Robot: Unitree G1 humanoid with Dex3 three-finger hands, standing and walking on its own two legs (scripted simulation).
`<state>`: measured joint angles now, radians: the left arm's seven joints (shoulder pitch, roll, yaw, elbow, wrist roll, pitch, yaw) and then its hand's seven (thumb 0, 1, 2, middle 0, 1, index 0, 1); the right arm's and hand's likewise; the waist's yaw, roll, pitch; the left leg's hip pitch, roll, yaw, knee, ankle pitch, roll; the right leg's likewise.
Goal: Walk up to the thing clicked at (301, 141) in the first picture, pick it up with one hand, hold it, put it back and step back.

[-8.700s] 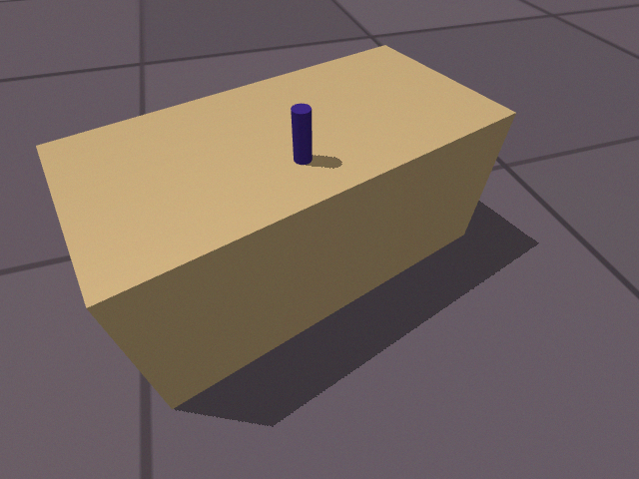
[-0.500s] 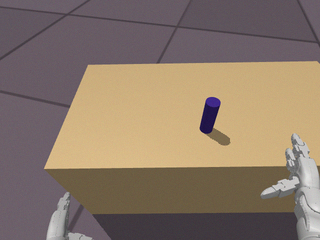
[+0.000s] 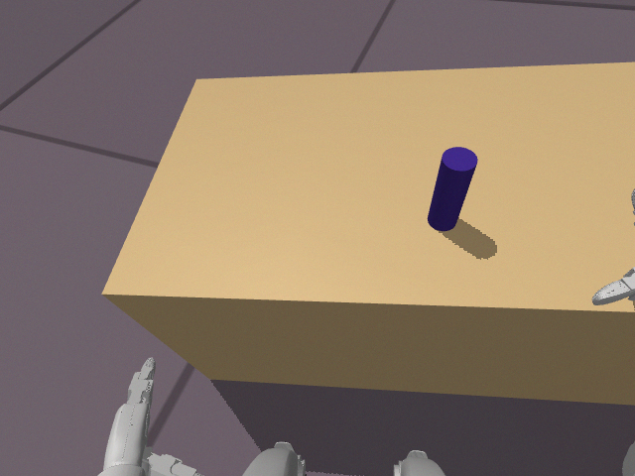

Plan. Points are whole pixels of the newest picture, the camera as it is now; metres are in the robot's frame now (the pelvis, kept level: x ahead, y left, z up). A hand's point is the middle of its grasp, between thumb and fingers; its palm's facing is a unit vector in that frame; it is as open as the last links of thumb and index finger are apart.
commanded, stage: go down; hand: right
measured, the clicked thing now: (449, 192) +0.57 -0.16 -0.05
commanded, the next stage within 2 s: none
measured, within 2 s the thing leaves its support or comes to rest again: neither
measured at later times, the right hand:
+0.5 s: hand (628, 217) +0.42 -0.33 +0.07, palm faces +0.16 +0.99 +0.01, open 17.5 cm
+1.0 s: hand (633, 199) +0.45 -0.35 +0.07, palm faces +0.15 +0.99 +0.01, open 17.5 cm
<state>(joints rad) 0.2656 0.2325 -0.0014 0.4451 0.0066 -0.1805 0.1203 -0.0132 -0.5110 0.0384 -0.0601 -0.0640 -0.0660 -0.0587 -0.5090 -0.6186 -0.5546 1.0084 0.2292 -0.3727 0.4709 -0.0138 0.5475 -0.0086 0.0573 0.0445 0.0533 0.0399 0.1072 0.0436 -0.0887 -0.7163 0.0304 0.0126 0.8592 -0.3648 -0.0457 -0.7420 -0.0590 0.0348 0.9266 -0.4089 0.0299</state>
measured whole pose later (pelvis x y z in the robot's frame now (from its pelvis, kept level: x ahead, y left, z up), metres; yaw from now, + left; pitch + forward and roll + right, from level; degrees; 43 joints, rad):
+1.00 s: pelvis +0.01 +0.00 -0.02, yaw +1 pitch +19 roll +4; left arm 0.32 0.26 -0.04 0.26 0.01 -0.13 0.05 -0.01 -0.54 0.07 -0.06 -0.06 -0.05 -0.06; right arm -0.72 -0.83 -0.63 1.16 0.14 -0.31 0.52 -0.01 0.55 -0.02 0.06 0.05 0.06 0.04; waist 0.18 0.04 -0.13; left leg -0.89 0.01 0.03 0.97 -0.42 -0.04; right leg -0.93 -0.07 0.06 1.07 -0.48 0.03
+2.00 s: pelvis +0.01 +0.00 -0.03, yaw +1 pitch +22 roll +5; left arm 0.32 0.27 -0.04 0.20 0.01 -0.11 0.03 -0.01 -0.53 0.06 -0.06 -0.05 -0.06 -0.06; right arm -0.79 -0.90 -0.64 1.22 0.11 -0.30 0.51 -0.01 0.57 -0.03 0.06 0.05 0.05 0.04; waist 0.21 0.03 -0.14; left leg -0.95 0.01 0.05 1.00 -0.43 -0.05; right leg -1.01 -0.08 0.08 1.12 -0.49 0.03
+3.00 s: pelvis -0.01 +0.00 -0.08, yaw +3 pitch +29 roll +6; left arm 0.40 0.23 0.02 -0.11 0.09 -0.06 -0.04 -0.01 -0.52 0.04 -0.06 -0.06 -0.07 -0.06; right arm -0.85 -0.65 -0.56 1.14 -0.01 -0.43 0.19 -0.01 0.50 -0.03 0.05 0.04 0.04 0.04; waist 0.32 0.02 -0.15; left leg -1.26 -0.02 0.05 1.25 -0.50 -0.04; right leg -1.32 -0.09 0.11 1.37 -0.57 0.05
